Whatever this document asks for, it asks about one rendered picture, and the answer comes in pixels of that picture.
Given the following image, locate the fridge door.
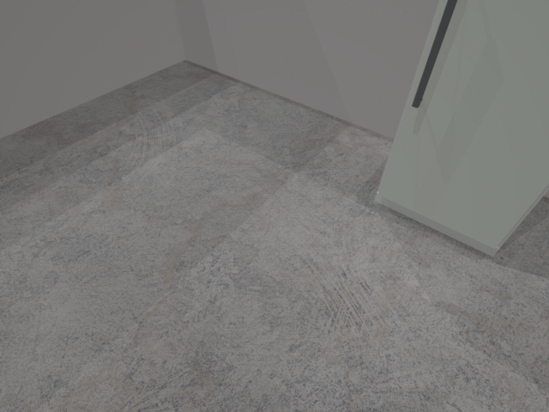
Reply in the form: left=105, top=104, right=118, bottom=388
left=378, top=0, right=549, bottom=249

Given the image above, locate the handle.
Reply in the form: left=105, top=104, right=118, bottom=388
left=412, top=0, right=457, bottom=108

